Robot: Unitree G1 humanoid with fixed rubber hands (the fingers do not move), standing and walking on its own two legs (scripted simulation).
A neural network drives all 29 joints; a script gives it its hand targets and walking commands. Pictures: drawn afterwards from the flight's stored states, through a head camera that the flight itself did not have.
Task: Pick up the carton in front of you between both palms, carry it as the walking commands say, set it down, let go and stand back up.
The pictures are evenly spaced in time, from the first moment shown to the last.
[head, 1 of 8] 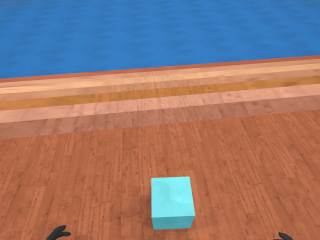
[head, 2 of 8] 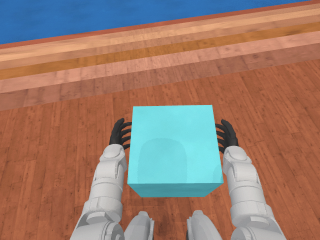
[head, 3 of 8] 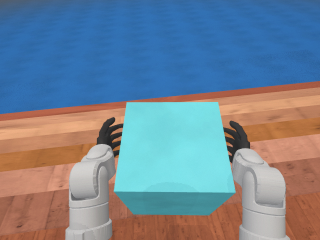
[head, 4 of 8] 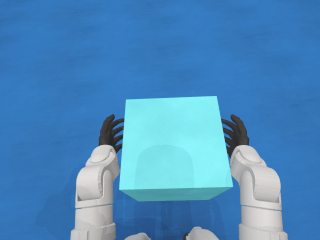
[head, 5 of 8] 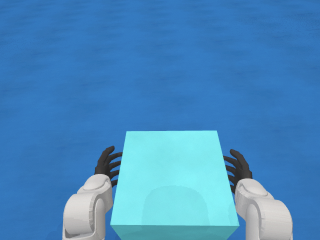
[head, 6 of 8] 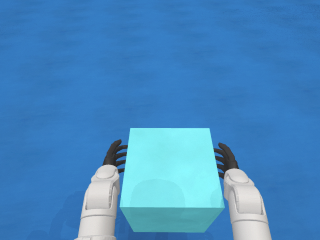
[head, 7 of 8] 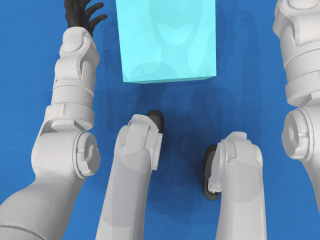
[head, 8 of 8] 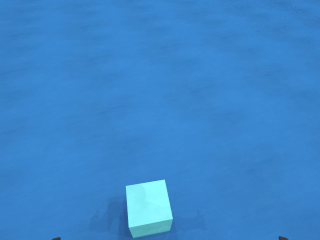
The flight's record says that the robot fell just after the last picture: no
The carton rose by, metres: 0.68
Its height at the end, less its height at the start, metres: -0.94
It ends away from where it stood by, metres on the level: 5.70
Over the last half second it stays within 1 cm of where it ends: yes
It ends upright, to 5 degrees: yes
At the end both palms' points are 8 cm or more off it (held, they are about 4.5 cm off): yes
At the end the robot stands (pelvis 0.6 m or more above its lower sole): yes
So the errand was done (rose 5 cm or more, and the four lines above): yes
